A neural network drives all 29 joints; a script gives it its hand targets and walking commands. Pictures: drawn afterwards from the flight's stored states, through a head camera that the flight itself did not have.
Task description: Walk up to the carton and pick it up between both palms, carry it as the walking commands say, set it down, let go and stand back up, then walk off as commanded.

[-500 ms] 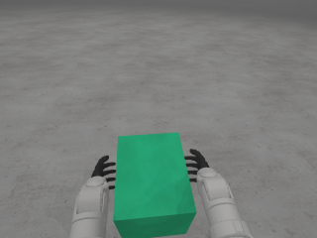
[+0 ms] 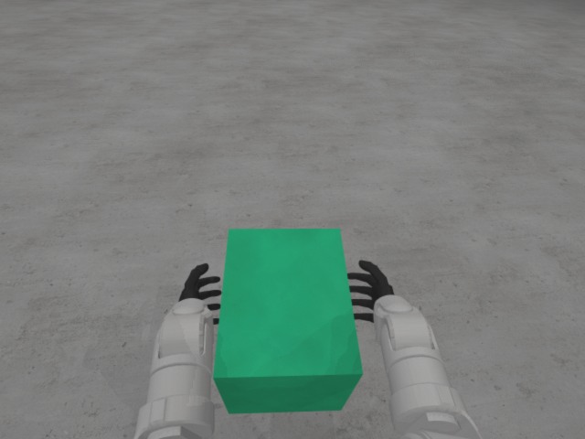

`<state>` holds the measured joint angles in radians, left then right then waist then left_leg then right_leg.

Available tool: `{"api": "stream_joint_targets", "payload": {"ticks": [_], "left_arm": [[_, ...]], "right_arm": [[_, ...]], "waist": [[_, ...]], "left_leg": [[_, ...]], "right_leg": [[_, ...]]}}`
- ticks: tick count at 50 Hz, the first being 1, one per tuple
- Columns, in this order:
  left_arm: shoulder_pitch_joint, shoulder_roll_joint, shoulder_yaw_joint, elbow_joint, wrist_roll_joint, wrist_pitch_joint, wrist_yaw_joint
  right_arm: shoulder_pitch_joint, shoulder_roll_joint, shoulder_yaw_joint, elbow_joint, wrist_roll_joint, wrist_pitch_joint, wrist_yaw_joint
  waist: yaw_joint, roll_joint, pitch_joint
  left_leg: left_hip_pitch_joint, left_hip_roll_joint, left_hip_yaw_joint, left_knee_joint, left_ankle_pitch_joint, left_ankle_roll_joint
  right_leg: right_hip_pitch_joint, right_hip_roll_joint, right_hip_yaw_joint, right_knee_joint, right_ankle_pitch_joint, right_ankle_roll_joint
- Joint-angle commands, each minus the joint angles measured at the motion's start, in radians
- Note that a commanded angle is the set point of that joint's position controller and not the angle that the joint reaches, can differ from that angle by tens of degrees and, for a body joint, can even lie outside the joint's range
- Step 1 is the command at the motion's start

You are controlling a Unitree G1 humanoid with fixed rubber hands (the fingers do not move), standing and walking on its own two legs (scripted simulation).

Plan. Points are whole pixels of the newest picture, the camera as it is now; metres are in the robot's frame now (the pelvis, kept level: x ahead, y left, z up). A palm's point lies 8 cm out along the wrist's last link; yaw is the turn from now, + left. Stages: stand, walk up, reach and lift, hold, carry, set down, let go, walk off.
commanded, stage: set down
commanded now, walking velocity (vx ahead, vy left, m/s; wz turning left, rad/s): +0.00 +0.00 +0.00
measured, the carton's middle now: (285, 320) +0.33 +0.08 -0.04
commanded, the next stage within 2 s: none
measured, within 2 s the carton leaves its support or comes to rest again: neither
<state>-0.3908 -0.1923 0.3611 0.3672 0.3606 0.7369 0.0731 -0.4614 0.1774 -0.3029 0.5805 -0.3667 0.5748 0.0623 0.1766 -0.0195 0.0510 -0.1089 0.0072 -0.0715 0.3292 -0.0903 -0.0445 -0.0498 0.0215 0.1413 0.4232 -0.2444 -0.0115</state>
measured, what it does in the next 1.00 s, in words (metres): lowers itself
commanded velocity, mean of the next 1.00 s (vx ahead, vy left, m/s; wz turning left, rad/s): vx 0.00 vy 0.00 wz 0.00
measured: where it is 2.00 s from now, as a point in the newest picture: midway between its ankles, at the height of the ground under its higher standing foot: outside the picture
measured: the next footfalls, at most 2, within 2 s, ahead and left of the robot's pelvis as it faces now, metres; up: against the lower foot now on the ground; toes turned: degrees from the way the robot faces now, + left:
none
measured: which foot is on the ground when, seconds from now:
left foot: down 0.00-1.00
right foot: down 0.00-1.00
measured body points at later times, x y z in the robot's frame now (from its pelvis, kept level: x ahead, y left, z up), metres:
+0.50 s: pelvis +0.00 -0.02 -0.01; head +0.10 +0.00 +0.42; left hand +0.30 +0.21 -0.06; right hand +0.37 -0.07 -0.06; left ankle +0.07 +0.15 -0.74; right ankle +0.01 -0.14 -0.74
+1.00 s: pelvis -0.04 +0.01 -0.08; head +0.16 +0.04 +0.32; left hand +0.32 +0.21 -0.16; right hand +0.40 -0.07 -0.15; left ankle +0.07 +0.15 -0.74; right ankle +0.01 -0.13 -0.74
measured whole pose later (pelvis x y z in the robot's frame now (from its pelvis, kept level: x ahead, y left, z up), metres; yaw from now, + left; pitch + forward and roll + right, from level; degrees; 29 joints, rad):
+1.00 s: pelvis -0.04 +0.01 -0.08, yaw +0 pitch +30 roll +0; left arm -0.56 -0.25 0.51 0.38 0.37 0.30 0.08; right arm -0.73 0.14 -0.40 0.68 -0.31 0.20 -0.01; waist 0.10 -0.07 -0.08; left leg -1.21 -0.02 -0.11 0.90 -0.20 -0.06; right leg -1.14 0.08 0.14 0.98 -0.36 0.04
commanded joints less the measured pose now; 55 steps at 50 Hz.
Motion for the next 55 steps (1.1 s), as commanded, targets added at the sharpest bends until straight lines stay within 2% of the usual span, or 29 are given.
{"api": "stream_joint_targets", "payload": {"ticks": [1, 8, 15, 26, 32, 37, 46, 55], "left_arm": [[-0.474, -0.965, -0.418, 0.046, -0.228, -0.069, -0.254], [-0.448, -0.924, -0.386, 0.067, -0.190, -0.164, -0.274], [-0.392, -0.873, -0.383, 0.078, -0.167, -0.285, -0.284], [-0.390, -0.815, -0.426, 0.086, -0.140, -0.442, -0.285], [-0.435, -0.835, -0.442, 0.103, -0.121, -0.490, -0.268], [-0.511, -0.858, -0.446, 0.110, -0.107, -0.500, -0.257], [-0.669, -0.881, -0.456, 0.108, -0.106, -0.477, -0.260], [-0.814, -0.885, -0.467, 0.113, -0.139, -0.443, -0.273]], "right_arm": [[-0.482, 0.829, 0.362, 0.055, 0.184, -0.064, 0.231], [-0.448, 0.846, 0.348, 0.070, 0.152, -0.141, 0.187], [-0.402, 0.885, 0.397, 0.057, 0.140, -0.236, 0.145], [-0.382, 0.846, 0.447, 0.073, 0.129, -0.370, 0.119], [-0.438, 0.810, 0.446, 0.095, 0.126, -0.413, 0.128], [-0.511, 0.814, 0.428, 0.136, 0.129, -0.419, 0.151], [-0.657, 0.855, 0.399, 0.200, 0.133, -0.391, 0.193], [-0.766, 0.913, 0.389, 0.237, 0.144, -0.350, 0.193]], "waist": [[-0.007, 0.042, -0.212], [-0.003, 0.029, -0.274], [0.012, -0.005, -0.394], [-0.028, -0.013, -0.546], [-0.042, 0.005, -0.643], [-0.046, 0.011, -0.712], [-0.048, -0.002, -0.833], [-0.043, -0.016, -0.935]], "left_leg": [[0.244, -0.089, 0.056, -0.002, -0.042, 0.003], [0.159, -0.103, 0.071, 0.081, 0.113, 0.008], [0.051, -0.119, 0.075, 0.161, 0.247, 0.021], [-0.102, -0.127, 0.065, 0.271, 0.308, 0.017], [-0.170, -0.129, 0.065, 0.340, 0.292, 0.007], [-0.235, -0.128, 0.067, 0.398, 0.227, 0.002], [-0.369, -0.135, 0.085, 0.514, 0.058, 0.006], [-0.528, -0.142, 0.112, 0.647, -0.042, 0.008]], "right_leg": [[-0.275, 0.076, -0.076, -0.139, -0.130, -0.067], [-0.320, 0.082, -0.066, -0.087, 0.004, -0.045], [-0.325, 0.095, -0.051, -0.025, 0.165, -0.013], [-0.466, 0.119, -0.063, 0.089, 0.246, 0.007], [-0.635, 0.140, -0.091, 0.183, 0.188, 0.005], [-0.785, 0.154, -0.112, 0.261, 0.096, -0.001], [-1.016, 0.168, -0.135, 0.395, -0.075, -0.005], [-1.169, 0.183, -0.147, 0.524, -0.169, 0.002]]}}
